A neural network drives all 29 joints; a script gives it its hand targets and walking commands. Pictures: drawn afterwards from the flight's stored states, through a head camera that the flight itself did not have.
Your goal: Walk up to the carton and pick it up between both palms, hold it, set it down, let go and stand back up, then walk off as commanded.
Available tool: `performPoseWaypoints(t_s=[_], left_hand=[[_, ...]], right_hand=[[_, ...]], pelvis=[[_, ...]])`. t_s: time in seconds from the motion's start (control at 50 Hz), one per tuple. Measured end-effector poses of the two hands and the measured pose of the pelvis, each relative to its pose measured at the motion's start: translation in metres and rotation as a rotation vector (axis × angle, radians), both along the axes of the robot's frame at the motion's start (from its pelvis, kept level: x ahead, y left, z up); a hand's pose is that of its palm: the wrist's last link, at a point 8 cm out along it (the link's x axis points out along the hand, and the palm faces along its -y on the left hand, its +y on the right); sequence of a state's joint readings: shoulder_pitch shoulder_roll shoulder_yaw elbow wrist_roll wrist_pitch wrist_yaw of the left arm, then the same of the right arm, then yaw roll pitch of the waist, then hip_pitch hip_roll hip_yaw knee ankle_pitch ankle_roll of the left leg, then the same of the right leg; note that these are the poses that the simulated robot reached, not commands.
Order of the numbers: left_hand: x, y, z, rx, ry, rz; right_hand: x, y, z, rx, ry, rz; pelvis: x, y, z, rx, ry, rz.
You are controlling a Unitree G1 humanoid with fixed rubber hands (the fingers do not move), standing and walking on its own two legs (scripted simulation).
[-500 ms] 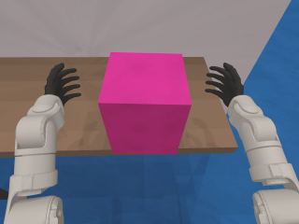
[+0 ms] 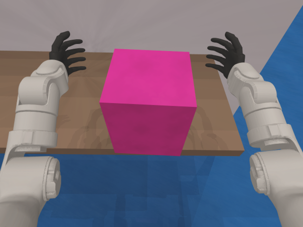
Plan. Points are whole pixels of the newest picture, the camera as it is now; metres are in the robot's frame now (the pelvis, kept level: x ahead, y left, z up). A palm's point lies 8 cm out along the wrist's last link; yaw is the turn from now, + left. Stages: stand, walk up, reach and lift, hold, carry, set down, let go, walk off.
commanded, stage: reach and lift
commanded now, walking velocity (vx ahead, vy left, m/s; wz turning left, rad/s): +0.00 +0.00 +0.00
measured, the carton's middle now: (149, 105) +0.43 +0.01 +0.04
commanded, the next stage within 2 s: none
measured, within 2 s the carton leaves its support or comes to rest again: neither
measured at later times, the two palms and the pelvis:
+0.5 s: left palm (72, 94) +0.41 +0.21 +0.11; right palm (211, 88) +0.44 -0.17 +0.11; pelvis +0.00 +0.00 +0.00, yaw +1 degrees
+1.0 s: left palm (86, 103) +0.42 +0.19 +0.07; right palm (204, 99) +0.44 -0.16 +0.07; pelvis +0.00 +0.01 -0.01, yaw +0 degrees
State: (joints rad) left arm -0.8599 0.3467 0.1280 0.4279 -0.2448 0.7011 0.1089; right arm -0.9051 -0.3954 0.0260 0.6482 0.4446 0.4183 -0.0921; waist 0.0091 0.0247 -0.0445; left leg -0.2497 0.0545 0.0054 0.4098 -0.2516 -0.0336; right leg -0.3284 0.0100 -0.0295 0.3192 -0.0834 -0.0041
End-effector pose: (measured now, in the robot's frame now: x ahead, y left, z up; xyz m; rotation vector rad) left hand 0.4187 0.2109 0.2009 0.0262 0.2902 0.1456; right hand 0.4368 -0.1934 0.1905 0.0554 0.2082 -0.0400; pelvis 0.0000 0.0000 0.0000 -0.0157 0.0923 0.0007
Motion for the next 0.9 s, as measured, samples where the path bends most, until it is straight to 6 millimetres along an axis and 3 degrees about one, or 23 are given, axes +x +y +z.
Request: performPoseWaypoints(t_s=[0.2, 0.52, 0.9], left_hand=[[0.015, -0.001, -0.006, 0.008, 0.001, -0.001], [-0.004, 0.0, -0.092, -0.027, 0.036, 0.036], [0.003, -0.021, -0.128, -0.021, -0.008, 0.027]], right_hand=[[0.015, 0.008, -0.004, -0.007, 0.023, -0.009], [0.006, 0.028, -0.084, -0.011, 0.068, -0.025], [0.005, 0.035, -0.119, -0.052, 0.057, -0.015]], pelvis=[[0.0, 0.001, 0.0, -0.003, 0.028, 0.005], [0.001, 0.003, -0.002, -0.012, 0.063, 0.018], [0.0, 0.006, -0.009, -0.008, 0.17, 0.003]])
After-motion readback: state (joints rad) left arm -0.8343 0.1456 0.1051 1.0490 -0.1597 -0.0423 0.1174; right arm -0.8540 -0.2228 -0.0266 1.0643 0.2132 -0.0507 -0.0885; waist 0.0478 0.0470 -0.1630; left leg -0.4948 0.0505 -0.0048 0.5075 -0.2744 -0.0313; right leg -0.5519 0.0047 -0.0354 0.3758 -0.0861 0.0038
